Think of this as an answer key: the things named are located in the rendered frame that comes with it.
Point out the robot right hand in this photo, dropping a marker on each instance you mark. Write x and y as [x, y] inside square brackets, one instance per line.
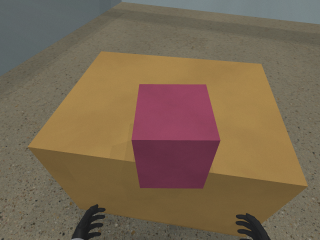
[257, 231]

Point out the pedestal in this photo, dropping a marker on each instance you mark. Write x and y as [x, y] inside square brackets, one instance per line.
[86, 145]

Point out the carton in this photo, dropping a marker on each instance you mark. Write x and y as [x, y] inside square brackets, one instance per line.
[175, 136]

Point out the robot left hand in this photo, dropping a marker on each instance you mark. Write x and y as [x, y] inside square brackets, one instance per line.
[84, 226]

